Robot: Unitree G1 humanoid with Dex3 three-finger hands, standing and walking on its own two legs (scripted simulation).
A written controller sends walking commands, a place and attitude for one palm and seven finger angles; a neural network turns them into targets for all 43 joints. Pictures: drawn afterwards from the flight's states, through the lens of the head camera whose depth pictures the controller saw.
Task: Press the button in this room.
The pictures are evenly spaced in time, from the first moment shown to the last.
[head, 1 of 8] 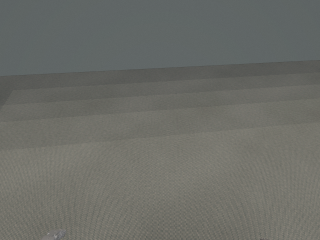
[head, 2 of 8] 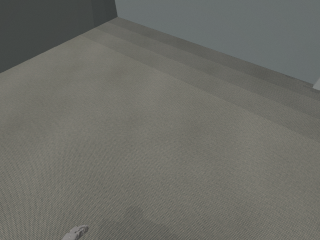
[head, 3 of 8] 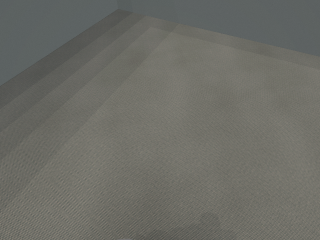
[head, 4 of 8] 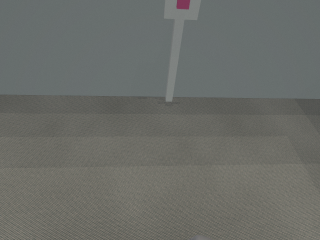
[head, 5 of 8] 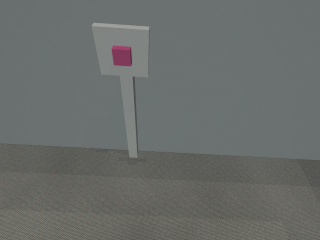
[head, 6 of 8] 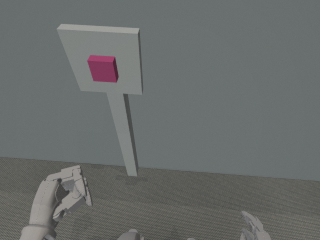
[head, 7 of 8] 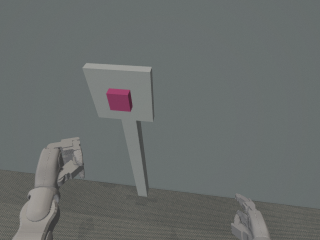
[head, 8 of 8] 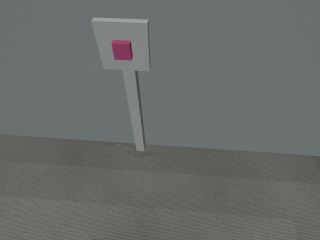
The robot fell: no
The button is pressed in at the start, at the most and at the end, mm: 0 13 0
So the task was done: yes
